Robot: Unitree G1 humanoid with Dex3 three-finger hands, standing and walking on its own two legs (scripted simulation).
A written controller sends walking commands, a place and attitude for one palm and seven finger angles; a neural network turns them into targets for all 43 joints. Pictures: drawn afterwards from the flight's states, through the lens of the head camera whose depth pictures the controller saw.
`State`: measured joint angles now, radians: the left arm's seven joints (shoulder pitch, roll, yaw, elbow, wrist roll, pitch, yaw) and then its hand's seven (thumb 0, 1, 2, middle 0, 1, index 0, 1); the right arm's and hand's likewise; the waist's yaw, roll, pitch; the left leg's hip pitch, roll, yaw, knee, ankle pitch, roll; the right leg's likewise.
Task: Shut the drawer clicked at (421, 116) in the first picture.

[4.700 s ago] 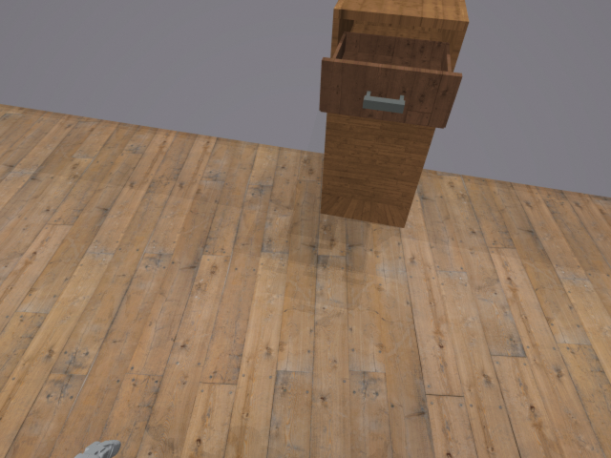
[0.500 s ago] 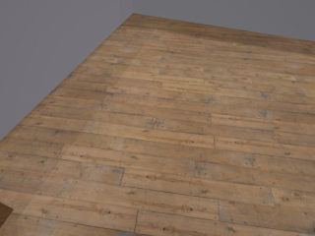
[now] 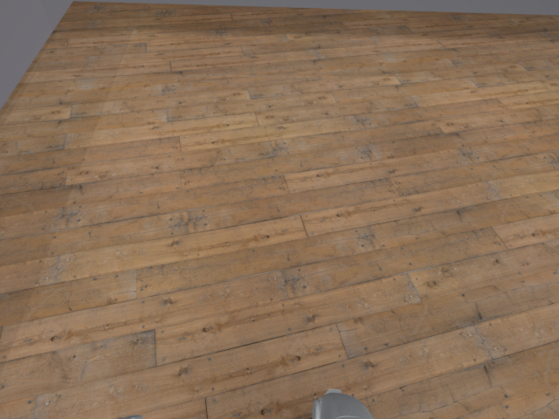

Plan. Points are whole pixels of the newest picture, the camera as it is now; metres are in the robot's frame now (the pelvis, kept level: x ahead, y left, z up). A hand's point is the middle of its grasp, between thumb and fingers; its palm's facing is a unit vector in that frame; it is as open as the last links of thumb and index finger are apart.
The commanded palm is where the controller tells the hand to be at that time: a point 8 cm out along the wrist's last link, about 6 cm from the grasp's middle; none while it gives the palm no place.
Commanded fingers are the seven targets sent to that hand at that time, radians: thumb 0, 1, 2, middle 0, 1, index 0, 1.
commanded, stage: turn to face it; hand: left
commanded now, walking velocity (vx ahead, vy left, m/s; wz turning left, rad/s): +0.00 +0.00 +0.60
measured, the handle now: out of the picture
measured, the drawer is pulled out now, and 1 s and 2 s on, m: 0.30 0.30 0.30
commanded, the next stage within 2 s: none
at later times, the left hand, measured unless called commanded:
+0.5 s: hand out of the picture +0.09 +0.18 -0.18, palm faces +0.28 -0.94 -0.19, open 7.3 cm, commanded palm none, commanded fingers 0.00 0.90 0.90 -0.20 -0.30 -0.20 -0.30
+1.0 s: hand out of the picture +0.01 +0.20 -0.16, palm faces +0.51 -0.82 -0.27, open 7.4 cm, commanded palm none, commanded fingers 0.00 0.90 0.90 -0.20 -0.30 -0.20 -0.30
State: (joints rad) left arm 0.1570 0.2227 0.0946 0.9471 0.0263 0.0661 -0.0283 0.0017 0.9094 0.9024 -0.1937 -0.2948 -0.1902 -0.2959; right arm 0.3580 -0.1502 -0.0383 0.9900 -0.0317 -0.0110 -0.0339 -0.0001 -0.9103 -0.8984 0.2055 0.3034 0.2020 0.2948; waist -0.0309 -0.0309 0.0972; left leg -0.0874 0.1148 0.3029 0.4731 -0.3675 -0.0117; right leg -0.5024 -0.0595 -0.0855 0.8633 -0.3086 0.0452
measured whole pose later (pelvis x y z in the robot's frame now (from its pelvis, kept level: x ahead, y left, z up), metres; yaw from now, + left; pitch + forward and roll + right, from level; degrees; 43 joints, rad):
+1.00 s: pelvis +0.03 -0.03 +0.00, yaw +30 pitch +2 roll +0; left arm 0.17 0.22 0.08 0.90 0.01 0.04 0.02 0.00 0.91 0.90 -0.20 -0.30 -0.19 -0.30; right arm 0.20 -0.22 -0.07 0.91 -0.03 0.05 0.01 0.00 -0.90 -0.90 0.21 0.30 0.20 0.30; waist -0.03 0.03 0.05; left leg -0.37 -0.05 -0.08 0.50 -0.16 0.02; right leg -0.33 -0.03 -0.01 0.70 -0.39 0.07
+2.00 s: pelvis +0.04 -0.04 -0.01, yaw +65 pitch +1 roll +1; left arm 0.11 0.21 0.05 0.83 0.01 0.02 0.02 0.00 0.91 0.90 -0.20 -0.30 -0.20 -0.30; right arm 0.24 -0.23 -0.08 0.92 -0.02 0.06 0.00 0.00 -0.90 -0.90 0.21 0.30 0.20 0.30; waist -0.04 0.05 0.06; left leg -0.34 -0.08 -0.16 0.61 -0.29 -0.01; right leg -0.28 -0.01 -0.02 0.56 -0.29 0.04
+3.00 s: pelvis -0.01 -0.04 +0.01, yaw +92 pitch -1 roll +0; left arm 0.18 0.20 0.05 0.96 0.02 0.04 0.01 0.00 0.91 0.90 -0.20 -0.30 -0.19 -0.30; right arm 0.30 -0.18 -0.04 1.00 -0.03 0.02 -0.02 0.00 -0.91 -0.90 0.21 0.30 0.20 0.30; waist -0.04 0.00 0.01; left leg -0.19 -0.07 -0.03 0.41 -0.21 0.06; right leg -0.32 -0.04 -0.03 0.76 -0.44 0.05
